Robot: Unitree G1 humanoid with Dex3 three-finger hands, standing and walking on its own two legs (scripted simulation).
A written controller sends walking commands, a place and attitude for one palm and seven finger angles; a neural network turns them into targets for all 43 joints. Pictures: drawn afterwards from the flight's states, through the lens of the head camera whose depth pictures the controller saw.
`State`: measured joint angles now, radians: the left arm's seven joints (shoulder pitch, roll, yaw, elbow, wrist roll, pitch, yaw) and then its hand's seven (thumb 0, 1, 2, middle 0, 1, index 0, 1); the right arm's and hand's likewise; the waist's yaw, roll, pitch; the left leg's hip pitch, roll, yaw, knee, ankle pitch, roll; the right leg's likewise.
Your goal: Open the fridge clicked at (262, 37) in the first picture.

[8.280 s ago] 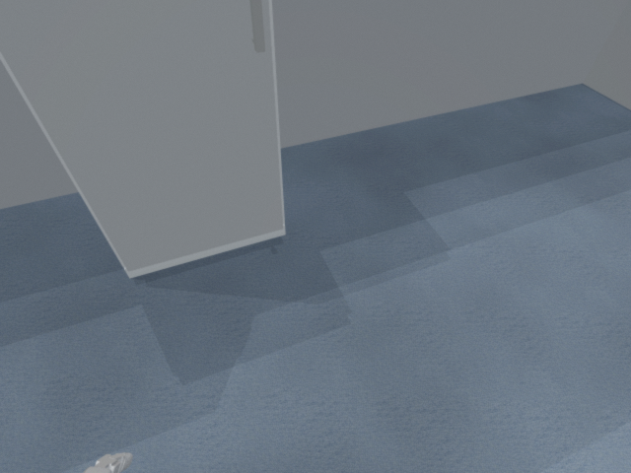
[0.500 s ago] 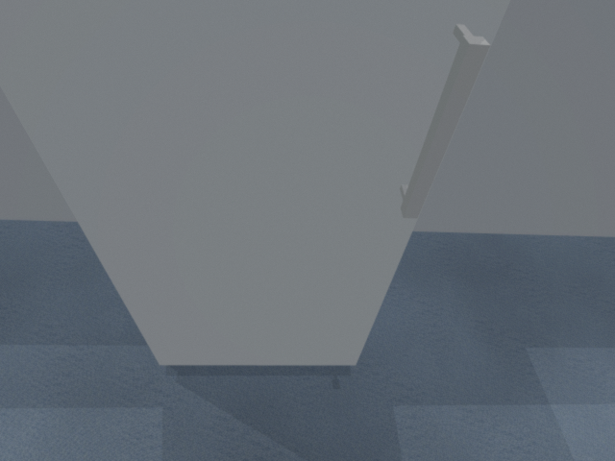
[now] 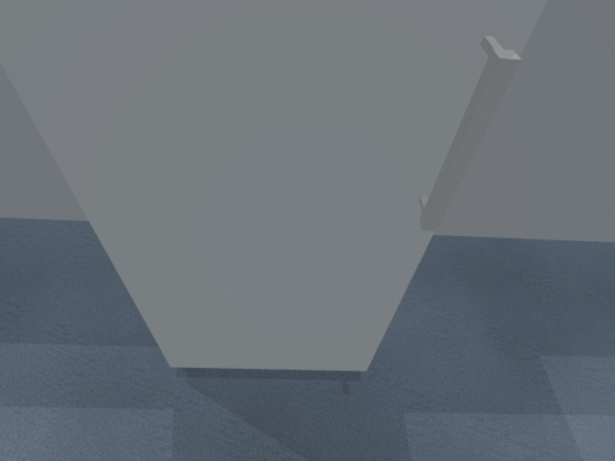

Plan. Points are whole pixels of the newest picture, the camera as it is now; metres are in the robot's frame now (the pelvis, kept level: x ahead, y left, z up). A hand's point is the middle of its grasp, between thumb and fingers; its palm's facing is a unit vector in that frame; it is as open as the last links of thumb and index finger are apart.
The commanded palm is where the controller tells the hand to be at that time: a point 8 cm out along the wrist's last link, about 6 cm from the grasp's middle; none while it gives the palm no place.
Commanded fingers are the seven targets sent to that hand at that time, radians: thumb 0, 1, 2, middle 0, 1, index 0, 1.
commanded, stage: come to a stop and stand still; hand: right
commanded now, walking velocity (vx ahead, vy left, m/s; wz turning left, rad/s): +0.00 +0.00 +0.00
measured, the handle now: (454, 147) +0.47 -0.15 +0.19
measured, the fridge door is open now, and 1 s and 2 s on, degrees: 0 0 0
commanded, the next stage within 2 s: look again from close up in 0.14 s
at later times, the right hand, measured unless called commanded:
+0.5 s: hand out of the picture +0.01 -0.18 -0.17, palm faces +0.01 +0.98 -0.21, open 7.4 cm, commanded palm none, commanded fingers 0.00 -0.90 -0.90 0.20 0.30 0.20 0.30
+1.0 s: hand out of the picture +0.02 -0.19 -0.17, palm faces +0.01 +0.98 -0.21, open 7.4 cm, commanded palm none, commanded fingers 0.00 -0.90 -0.90 0.20 0.30 0.20 0.30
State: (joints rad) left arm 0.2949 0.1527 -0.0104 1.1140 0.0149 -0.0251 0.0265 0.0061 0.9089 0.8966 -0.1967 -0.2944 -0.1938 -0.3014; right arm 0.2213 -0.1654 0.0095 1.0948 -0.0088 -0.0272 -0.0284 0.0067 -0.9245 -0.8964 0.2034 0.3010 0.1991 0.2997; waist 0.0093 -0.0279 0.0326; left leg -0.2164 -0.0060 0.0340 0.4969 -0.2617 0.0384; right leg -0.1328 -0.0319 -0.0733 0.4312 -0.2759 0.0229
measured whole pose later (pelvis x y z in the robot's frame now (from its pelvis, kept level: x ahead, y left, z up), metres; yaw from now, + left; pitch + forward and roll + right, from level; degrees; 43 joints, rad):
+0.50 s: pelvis +0.00 +0.00 +0.00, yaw +0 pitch -1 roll -1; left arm 0.26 0.16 -0.01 1.12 0.01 -0.02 0.03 0.01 0.91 0.90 -0.20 -0.29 -0.19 -0.30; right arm 0.25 -0.16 0.01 1.12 -0.01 -0.02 -0.02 0.00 -0.91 -0.90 0.20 0.30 0.20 0.30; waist -0.01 -0.01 0.05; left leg -0.20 -0.01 0.04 0.46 -0.24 0.04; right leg -0.13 -0.04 -0.07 0.41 -0.26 0.02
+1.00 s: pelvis -0.01 -0.01 +0.00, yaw +0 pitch -1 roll -1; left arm 0.26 0.16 0.00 1.13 0.01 -0.03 0.03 0.01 0.91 0.90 -0.20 -0.29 -0.19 -0.30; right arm 0.23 -0.17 0.00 1.11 -0.01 -0.02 -0.02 0.00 -0.91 -0.90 0.20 0.30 0.20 0.30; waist 0.00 0.00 0.05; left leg -0.20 0.00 0.03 0.45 -0.23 0.03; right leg -0.13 -0.03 -0.08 0.40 -0.25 0.01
